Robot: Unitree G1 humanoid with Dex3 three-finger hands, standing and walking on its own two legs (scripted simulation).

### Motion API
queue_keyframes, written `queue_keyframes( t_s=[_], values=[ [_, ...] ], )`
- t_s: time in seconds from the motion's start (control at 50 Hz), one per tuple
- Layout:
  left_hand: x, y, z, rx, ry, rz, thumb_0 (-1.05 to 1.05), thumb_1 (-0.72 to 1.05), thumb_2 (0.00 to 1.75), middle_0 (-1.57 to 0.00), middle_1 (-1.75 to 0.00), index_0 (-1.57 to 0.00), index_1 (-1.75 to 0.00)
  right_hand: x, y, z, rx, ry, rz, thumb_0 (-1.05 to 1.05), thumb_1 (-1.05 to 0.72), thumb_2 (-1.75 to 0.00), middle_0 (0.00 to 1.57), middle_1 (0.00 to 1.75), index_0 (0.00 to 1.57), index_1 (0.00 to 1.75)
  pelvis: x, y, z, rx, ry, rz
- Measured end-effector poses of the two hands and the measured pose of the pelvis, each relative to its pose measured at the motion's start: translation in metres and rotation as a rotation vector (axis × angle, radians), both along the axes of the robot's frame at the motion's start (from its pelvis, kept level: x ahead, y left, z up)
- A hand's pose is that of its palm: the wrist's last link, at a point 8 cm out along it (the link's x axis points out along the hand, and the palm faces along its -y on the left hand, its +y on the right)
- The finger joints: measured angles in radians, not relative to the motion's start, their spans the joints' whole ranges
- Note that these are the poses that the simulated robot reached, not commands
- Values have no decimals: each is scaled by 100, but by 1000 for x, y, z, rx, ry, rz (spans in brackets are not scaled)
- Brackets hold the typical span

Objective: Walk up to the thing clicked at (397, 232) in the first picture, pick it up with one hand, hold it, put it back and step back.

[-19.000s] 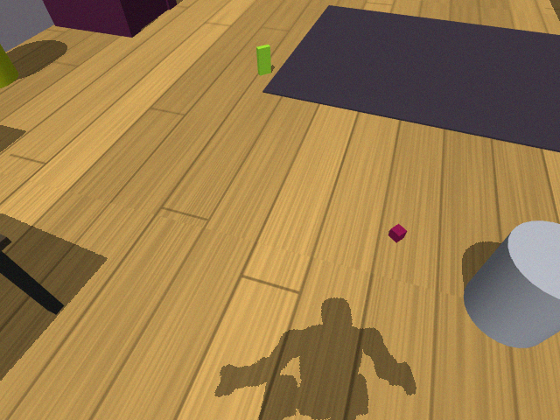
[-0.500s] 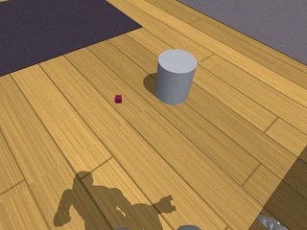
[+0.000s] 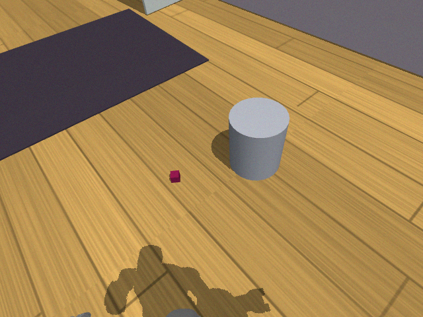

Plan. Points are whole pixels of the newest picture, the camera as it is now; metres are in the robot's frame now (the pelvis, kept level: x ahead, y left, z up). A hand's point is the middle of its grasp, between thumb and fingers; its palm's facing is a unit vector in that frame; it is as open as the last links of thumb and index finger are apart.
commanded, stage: walk up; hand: left
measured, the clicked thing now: (175, 176) +0.94 +0.29 -0.74
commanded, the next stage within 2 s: none
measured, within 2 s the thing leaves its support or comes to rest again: neither
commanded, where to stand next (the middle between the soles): +0.55 +0.04 m, yaw +1 degrees
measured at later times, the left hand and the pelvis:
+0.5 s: hand (84, 272) +0.24 +0.34 -0.15, palm faces -0.07 -0.94 -0.32, open 7.4 cm; pelvis +0.18 +0.07 +0.01, yaw +0 degrees
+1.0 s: hand (121, 198) +0.42 +0.28 -0.12, palm faces -0.05 -0.92 -0.38, open 7.4 cm; pelvis +0.34 +0.02 +0.00, yaw -2 degrees
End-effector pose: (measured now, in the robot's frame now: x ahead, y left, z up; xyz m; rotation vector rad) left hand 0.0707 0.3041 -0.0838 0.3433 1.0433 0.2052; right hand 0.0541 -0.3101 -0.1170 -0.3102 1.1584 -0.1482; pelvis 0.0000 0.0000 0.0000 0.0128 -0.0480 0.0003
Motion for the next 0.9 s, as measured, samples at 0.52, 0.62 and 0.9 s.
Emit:
queue_keyframes(
  t_s=[0.52,0.62,0.9],
  values=[
    [176,80,-29,-50,120,-40,1,91,90,-20,-30,-20,-30,153,60,45,-105,-22,-56,1,-90,-90,21,30,21,30,186,66,7,-19,-9,-5],
    [220,74,-18,-34,127,-62,1,91,90,-20,-30,-20,-30,160,55,36,-81,27,-93,1,-90,-90,21,30,21,30,218,62,8,-3,-7,-18],
    [345,14,2,12,-21,-77,1,90,90,-21,-30,-21,-30,274,18,-6,-3,49,-56,1,-90,-90,20,30,20,30,311,18,-2,18,-7,-30]
  ],
)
